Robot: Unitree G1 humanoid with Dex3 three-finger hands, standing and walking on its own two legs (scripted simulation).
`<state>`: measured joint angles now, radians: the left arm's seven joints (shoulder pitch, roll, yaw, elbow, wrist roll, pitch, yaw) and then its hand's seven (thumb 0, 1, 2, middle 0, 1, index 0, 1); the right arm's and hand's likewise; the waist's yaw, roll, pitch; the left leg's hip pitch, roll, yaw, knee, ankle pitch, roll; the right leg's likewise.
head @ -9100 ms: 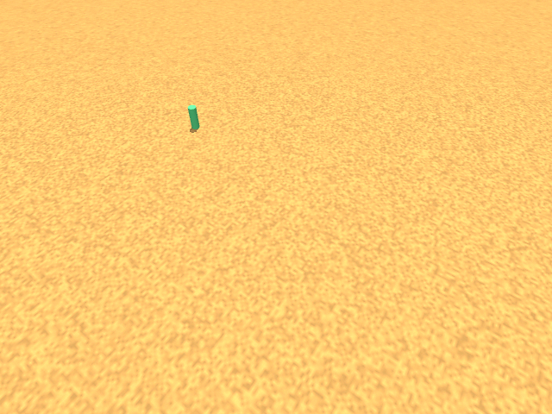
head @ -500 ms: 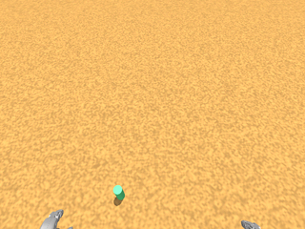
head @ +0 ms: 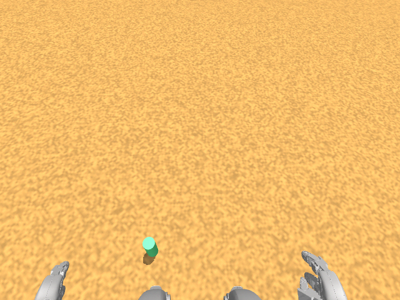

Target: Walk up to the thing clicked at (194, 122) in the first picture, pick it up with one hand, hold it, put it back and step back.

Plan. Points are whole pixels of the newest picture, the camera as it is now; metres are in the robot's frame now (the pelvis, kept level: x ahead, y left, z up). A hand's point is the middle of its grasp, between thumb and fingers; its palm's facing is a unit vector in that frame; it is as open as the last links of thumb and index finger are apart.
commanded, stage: go down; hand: left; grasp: from the side
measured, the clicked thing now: (150, 247) +0.37 +0.18 -0.65
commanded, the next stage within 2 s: none
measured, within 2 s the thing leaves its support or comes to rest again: neither
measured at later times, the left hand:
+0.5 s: hand out of the picture +0.14 +0.26 -0.15, palm faces +0.05 -0.95 -0.31, open 17.2 cm
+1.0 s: hand (82, 263) +0.24 +0.31 -0.25, palm faces +0.06 -0.97 -0.22, open 17.2 cm
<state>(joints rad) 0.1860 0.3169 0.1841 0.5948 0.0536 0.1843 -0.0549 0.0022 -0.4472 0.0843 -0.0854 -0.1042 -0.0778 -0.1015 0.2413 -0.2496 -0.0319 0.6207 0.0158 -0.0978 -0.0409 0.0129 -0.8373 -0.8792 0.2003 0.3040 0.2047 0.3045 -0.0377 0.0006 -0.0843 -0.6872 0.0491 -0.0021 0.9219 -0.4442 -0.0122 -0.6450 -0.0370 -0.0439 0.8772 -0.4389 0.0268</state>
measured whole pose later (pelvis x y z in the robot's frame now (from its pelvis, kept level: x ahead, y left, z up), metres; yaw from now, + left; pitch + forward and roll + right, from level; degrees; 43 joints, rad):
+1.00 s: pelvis -0.06 +0.00 -0.17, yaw -2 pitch +30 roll -4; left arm -0.14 0.52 0.47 0.73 -0.09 -0.24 -0.36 -0.01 -0.51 0.14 -0.06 -0.14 -0.05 -0.13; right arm 0.15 -0.28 0.00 0.62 -0.01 -0.18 -0.04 0.01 -0.89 -0.89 0.20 0.30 0.21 0.30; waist -0.05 0.00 -0.18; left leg -1.57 0.05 -0.06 1.69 -0.64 -0.01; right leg -1.52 -0.04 -0.05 1.65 -0.65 0.02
